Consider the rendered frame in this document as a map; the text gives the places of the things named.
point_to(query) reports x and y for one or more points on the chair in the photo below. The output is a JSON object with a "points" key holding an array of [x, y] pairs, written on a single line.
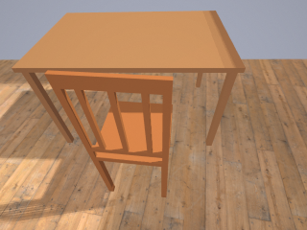
{"points": [[133, 133]]}

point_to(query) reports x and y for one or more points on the table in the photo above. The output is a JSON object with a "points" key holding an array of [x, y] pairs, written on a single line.
{"points": [[134, 42]]}

